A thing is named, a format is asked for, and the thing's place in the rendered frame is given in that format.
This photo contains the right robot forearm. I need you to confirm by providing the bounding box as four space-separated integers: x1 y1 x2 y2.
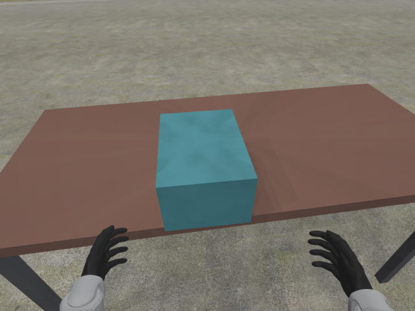
348 289 395 311

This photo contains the carton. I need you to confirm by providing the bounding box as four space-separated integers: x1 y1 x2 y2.
156 109 257 231

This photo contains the left robot forearm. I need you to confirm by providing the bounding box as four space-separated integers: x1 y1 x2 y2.
60 275 105 311

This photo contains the table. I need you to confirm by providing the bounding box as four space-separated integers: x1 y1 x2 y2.
0 84 415 311

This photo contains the right robot hand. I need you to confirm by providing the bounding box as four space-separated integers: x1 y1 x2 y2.
308 230 373 298

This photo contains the left robot hand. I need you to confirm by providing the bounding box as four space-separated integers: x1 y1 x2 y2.
81 225 129 281

